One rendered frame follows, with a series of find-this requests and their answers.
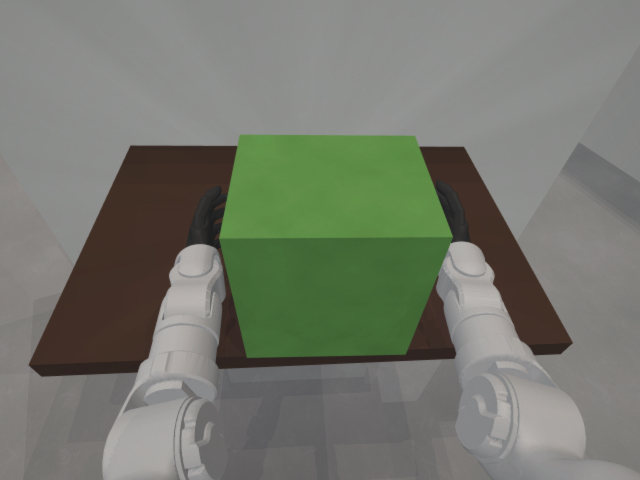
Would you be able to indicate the carton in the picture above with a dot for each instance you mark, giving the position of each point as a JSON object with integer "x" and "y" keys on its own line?
{"x": 332, "y": 243}

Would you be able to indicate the robot right upper arm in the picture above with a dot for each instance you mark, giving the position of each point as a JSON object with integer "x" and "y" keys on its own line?
{"x": 523, "y": 430}

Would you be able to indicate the right robot forearm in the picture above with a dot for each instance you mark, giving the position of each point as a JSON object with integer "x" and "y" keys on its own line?
{"x": 480, "y": 327}

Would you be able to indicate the right robot hand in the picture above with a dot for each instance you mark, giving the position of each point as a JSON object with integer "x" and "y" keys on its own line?
{"x": 453, "y": 211}

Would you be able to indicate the table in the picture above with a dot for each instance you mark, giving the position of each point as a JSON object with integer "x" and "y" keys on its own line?
{"x": 106, "y": 316}

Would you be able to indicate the robot left upper arm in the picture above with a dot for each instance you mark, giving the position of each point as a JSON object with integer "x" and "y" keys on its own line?
{"x": 181, "y": 439}

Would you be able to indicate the left robot forearm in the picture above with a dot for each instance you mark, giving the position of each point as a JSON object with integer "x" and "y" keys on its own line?
{"x": 182, "y": 358}

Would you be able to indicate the left robot hand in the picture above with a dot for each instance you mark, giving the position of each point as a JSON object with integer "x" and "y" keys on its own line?
{"x": 202, "y": 229}

